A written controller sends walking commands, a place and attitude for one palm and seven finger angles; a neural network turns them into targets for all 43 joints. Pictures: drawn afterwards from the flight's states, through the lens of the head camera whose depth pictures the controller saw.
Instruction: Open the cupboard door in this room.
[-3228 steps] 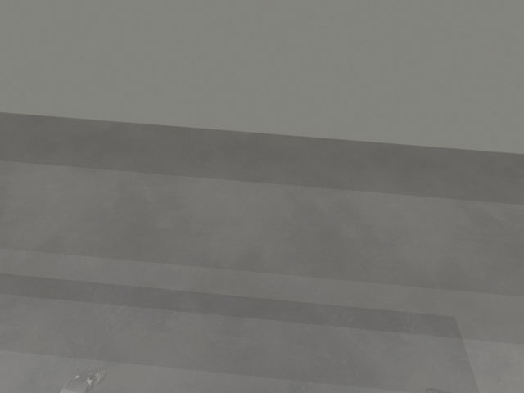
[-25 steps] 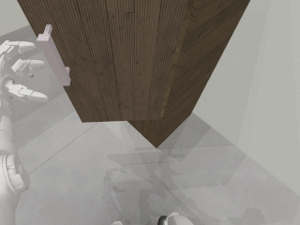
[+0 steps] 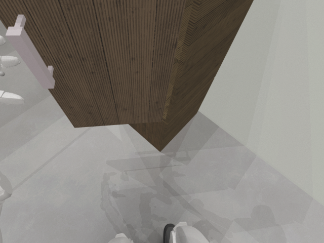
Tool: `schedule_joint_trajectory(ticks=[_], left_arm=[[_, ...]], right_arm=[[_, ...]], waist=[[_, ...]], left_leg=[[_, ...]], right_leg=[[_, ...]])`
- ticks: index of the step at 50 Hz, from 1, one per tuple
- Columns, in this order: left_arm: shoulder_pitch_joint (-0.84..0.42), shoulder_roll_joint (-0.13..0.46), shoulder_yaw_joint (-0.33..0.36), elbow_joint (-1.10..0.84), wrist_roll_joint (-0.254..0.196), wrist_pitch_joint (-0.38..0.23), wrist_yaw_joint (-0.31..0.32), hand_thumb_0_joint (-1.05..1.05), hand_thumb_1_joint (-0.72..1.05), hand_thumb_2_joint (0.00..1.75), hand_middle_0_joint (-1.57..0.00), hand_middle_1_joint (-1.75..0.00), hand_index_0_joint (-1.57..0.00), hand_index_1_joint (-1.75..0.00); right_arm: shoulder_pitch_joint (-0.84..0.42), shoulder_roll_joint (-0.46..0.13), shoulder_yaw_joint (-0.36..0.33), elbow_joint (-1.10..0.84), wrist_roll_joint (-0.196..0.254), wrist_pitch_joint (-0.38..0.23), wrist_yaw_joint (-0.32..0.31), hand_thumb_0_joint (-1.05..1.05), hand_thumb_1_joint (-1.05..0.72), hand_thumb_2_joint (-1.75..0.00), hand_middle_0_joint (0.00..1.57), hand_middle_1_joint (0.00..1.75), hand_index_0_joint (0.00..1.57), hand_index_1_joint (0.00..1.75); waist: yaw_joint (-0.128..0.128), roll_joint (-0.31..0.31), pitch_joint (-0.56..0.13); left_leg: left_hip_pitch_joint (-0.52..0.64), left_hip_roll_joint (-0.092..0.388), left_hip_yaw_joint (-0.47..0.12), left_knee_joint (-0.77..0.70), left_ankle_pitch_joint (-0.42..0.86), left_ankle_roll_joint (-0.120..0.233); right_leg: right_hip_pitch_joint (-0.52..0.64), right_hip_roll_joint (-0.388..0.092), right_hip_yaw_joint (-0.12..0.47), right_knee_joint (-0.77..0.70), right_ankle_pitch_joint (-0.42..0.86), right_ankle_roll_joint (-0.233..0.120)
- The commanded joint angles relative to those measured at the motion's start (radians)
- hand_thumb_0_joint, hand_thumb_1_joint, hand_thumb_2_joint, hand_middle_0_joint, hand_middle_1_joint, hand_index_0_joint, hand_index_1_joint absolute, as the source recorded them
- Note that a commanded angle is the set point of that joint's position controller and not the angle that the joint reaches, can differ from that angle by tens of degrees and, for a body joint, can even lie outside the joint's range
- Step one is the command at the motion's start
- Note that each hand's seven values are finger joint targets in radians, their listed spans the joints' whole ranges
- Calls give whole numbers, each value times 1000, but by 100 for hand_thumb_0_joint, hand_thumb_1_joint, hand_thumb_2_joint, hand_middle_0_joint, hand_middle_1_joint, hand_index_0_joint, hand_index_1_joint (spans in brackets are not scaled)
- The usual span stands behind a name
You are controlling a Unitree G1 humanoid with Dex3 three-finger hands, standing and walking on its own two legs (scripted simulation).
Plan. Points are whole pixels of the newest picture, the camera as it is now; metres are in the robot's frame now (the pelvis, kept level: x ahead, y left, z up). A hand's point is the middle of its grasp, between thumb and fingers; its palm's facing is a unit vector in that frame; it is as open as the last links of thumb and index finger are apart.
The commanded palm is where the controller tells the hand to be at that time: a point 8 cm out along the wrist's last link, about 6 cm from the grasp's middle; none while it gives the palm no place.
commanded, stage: move the hooked fingers beside the handle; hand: left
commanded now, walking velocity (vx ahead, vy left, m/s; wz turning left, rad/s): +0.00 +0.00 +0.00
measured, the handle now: (36, 55) +0.52 +0.26 +0.10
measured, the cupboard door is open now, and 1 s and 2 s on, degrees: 49 49 49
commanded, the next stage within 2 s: slide the fingers in behind the handle in 0.48 s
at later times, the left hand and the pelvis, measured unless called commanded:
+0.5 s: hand (0, 70) +0.47 +0.32 +0.11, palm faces +0.06 -1.00 +0.01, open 14.0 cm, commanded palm +0.45 +0.37 +0.10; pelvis +0.00 +0.01 -0.01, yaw +0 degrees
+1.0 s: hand (14, 73) +0.47 +0.30 +0.10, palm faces +0.06 -1.00 +0.01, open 14.0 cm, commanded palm +0.45 +0.33 +0.10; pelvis +0.00 +0.02 +0.00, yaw +0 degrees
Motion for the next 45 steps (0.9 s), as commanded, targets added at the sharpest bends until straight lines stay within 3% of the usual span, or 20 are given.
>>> schedule_joint_trajectory(ticks=[1,3,7,8,9,13,14,15,17,18,19,21,23,26,28,31,33,36,43,45], left_arm=[[-365,423,67,-267,-19,-83,3,0,-50,30,-30,-120,-30,-120],[-398,356,10,-252,-33,-78,-14,0,-50,30,-30,-120,-30,-120],[-415,258,-74,-193,-53,-39,-43,0,-50,30,-30,-120,-30,-120],[-409,297,-40,-200,-52,-34,-45,0,-50,30,-30,-120,-30,-120],[-407,303,-39,-194,-50,-30,-45,0,-50,30,-30,-120,-30,-120],[-453,271,-67,-197,-45,-32,-23,0,-50,30,-30,-120,-30,-120],[-444,321,-28,-187,-36,-36,-11,0,-50,30,-30,-120,-30,-120],[-449,330,-25,-199,-30,-42,-1,0,-50,30,-30,-120,-30,-120],[-478,355,-6,-246,-25,-64,16,0,-50,30,-30,-120,-30,-120],[-478,353,-8,-261,-17,-72,19,0,-50,30,-30,-120,-30,-120],[-463,337,-15,-252,-18,-73,21,0,-50,30,-30,-120,-30,-120],[-449,336,-15,-220,-17,-68,24,0,-50,30,-30,-120,-30,-120],[-462,346,-8,-226,-22,-63,17,0,-50,30,-30,-120,-30,-120],[-389,359,6,-191,-19,-39,8,0,-50,30,-30,-120,-30,-120],[-384,353,1,-213,-22,-37,1,0,-50,30,-30,-120,-30,-120],[-370,307,-18,-246,-35,-42,-3,0,-50,30,-30,-120,-30,-120],[-390,266,-43,-306,-52,-54,-5,0,-50,30,-30,-120,-30,-120],[-376,212,-62,-248,-67,-42,4,0,-50,30,-30,-120,-30,-120],[-429,247,-54,-312,-24,-51,66,0,-50,30,-30,-120,-30,-120],[-418,221,-65,-314,-24,-57,83,0,-50,30,-30,-120,-30,-120]], right_arm=[[137,-178,-73,-59,2,-20,-14,0,-90,-90,20,30,20,30],[129,-173,-67,-49,6,-15,-15,0,-90,-90,20,30,20,30],[131,-182,-64,-42,8,-17,-22,0,-90,-90,20,30,20,30],[136,-185,-67,-37,4,-17,-22,0,-90,-90,20,30,20,30],[137,-186,-65,-40,4,-18,-22,0,-90,-90,20,30,20,30],[133,-181,-61,-42,2,-17,-20,0,-90,-90,20,30,20,30],[135,-185,-62,-40,1,-17,-20,0,-90,-90,20,30,20,30],[135,-185,-60,-47,0,-16,-19,0,-90,-90,20,30,20,30],[134,-183,-61,-54,-3,-17,-20,0,-90,-90,20,30,20,30],[136,-178,-61,-52,-4,-16,-16,0,-90,-90,20,30,20,30],[137,-176,-62,-51,-4,-17,-13,0,-90,-90,20,30,20,30],[135,-178,-60,-51,-3,-16,-11,0,-90,-90,20,30,20,30],[137,-180,-60,-51,-3,-14,-13,0,-90,-90,20,30,20,30],[142,-183,-61,-56,0,-11,-13,0,-90,-90,20,30,20,30],[146,-182,-60,-61,-2,-7,-11,0,-90,-90,20,30,20,30],[150,-180,-65,-65,-3,-5,-3,0,-90,-90,20,30,20,30],[149,-178,-68,-63,-5,-3,0,0,-90,-90,20,30,20,30],[153,-179,-72,-47,-5,-4,2,0,-90,-90,20,30,20,30],[147,-169,-69,-46,-9,-8,0,0,-90,-90,20,30,20,30],[142,-166,-68,-51,-8,-11,2,0,-90,-90,20,30,20,30]], waist=[[33,206,-488],[13,244,-449],[-18,175,-392],[-2,187,-425],[-4,168,-429],[-17,164,-407],[-4,167,-402],[-5,159,-419],[3,199,-464],[13,250,-497],[10,253,-496],[5,198,-461],[8,214,-480],[20,177,-453],[27,211,-471],[20,196,-466],[16,247,-480],[-3,153,-423],[15,241,-453],[13,224,-441]], left_leg=[[192,-33,-71,-63,520,6],[231,-25,-77,-58,546,0],[230,-22,-90,-62,503,2],[236,-22,-90,-58,510,1],[230,-22,-95,-56,519,-1],[219,-18,-100,-53,513,-7],[204,-19,-101,-48,506,-9],[199,-19,-101,-48,500,-8],[227,-18,-107,-44,552,-18],[268,-15,-111,-39,601,-30],[287,-12,-113,-34,613,-36],[247,-11,-110,-35,573,-26],[253,-10,-114,-38,601,-29],[216,-13,-107,-43,586,-21],[248,-10,-112,-43,643,-32],[266,-5,-111,-39,661,-35],[335,4,-124,-36,729,-49],[287,4,-121,-41,639,-37],[306,-2,-125,-45,657,-48],[302,0,-123,-46,647,-49]], right_leg=[[352,15,75,-2,395,0],[283,20,66,-6,367,1],[225,22,52,-19,310,0],[239,19,55,-16,318,2],[241,20,52,-12,325,2],[207,21,46,-2,307,0],[211,20,48,2,300,-2],[220,20,50,6,299,-1],[232,21,47,20,316,-8],[223,22,46,23,319,-7],[200,24,42,21,306,-6],[210,26,43,15,295,-2],[226,26,42,19,316,-3],[241,24,41,14,323,-1],[232,26,35,19,334,-5],[216,30,32,14,333,-2],[176,35,25,13,325,-7],[165,37,23,0,286,-1],[176,30,26,14,287,-9],[173,31,25,10,280,-7]])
